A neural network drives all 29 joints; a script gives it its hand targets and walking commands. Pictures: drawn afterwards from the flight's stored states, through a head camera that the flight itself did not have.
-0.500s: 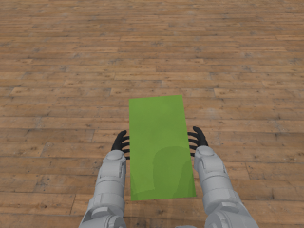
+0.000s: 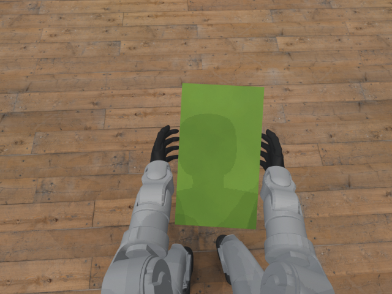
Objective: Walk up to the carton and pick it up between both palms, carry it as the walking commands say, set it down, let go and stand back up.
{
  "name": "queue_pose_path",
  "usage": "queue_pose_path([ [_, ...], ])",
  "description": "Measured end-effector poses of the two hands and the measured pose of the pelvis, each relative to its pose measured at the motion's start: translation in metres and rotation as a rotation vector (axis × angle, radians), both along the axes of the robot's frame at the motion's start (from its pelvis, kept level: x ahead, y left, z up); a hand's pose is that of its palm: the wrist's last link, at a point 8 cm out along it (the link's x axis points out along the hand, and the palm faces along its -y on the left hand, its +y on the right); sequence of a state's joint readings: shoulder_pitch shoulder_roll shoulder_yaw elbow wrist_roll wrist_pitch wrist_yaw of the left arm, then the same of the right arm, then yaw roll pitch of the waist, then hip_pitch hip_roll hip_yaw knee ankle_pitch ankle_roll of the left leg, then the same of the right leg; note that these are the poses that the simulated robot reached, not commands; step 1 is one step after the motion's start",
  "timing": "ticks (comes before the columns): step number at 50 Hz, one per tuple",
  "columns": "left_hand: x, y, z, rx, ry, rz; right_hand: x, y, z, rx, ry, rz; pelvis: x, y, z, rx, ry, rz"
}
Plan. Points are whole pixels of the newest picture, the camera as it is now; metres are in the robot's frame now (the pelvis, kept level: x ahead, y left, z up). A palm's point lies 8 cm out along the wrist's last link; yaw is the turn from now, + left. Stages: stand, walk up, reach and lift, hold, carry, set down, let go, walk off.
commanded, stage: set down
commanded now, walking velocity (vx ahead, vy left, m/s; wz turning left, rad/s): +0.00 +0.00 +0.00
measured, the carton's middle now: (215, 153) +0.41 -0.06 -0.13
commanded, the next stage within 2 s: none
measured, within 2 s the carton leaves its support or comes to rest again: neither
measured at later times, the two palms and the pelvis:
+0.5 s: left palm (172, 163) +0.39 +0.05 -0.15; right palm (268, 166) +0.36 -0.19 -0.14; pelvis +0.00 -0.04 -0.07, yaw +1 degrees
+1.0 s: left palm (171, 157) +0.44 +0.06 -0.22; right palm (255, 167) +0.38 -0.18 -0.22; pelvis -0.03 -0.04 -0.14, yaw +1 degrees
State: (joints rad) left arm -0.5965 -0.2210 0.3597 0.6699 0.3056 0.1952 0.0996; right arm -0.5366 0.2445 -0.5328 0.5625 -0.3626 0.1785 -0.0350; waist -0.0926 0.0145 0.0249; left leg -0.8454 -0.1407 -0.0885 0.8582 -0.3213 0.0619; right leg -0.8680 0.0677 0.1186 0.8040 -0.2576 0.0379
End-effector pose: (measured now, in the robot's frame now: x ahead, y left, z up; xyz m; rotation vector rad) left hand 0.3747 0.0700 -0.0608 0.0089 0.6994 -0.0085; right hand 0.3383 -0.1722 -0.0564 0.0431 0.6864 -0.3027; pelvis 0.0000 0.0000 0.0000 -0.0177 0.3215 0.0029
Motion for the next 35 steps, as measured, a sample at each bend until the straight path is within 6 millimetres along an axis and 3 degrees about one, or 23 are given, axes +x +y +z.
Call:
queue_pose_path([
  [7,0.014,-0.008,-0.024,-0.005,-0.019,-0.006,0.013,-0.008,-0.023,-0.003,-0.02,-0.009,0.007,0.001,-0.015,-0.003,0.115,-0.001],
  [15,0.012,-0.006,-0.059,0.015,0.002,0.021,0.022,-0.007,-0.056,0.023,0.001,0.015,0.01,-0.013,-0.033,0.002,0.216,0.007],
  [27,0.022,-0.022,-0.091,0.012,-0.032,-0.011,0.024,-0.022,-0.092,0.052,-0.036,-0.041,-0.008,-0.04,-0.072,0.035,0.259,-0.006],
  [35,0.032,-0.018,-0.107,0.025,-0.02,-0.021,0.029,-0.018,-0.114,0.063,-0.02,-0.048,-0.021,-0.048,-0.097,0.054,0.246,-0.016],
])
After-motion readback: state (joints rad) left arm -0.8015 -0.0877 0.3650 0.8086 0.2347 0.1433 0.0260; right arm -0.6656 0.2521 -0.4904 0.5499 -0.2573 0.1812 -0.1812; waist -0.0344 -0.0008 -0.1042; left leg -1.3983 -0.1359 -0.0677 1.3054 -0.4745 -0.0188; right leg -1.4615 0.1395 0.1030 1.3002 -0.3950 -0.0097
